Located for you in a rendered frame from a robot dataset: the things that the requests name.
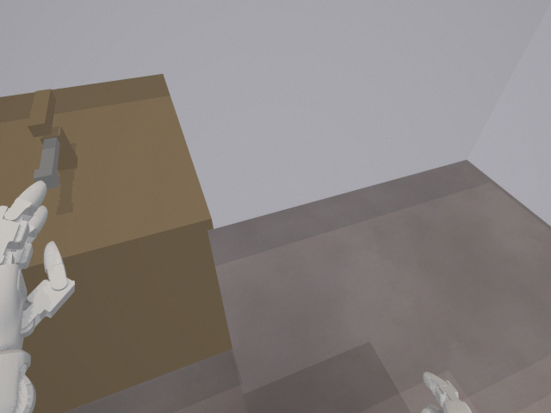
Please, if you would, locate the robot right hand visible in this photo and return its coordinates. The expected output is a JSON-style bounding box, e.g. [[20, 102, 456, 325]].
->
[[421, 372, 472, 413]]

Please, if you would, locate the left robot forearm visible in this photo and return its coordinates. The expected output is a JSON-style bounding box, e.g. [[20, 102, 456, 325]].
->
[[0, 349, 36, 413]]

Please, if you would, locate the robot left hand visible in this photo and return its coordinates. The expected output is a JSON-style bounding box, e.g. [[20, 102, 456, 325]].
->
[[0, 181, 75, 351]]

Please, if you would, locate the tap lever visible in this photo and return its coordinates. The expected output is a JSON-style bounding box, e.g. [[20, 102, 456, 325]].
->
[[34, 137, 60, 189]]

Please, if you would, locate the counter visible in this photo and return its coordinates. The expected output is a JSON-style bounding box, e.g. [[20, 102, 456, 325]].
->
[[0, 74, 232, 413]]

